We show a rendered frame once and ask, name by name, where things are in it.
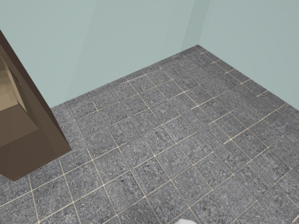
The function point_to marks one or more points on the cabinet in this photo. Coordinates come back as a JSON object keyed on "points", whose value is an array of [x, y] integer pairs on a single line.
{"points": [[32, 151]]}

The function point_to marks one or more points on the drawer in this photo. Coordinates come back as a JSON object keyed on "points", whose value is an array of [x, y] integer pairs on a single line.
{"points": [[16, 116]]}

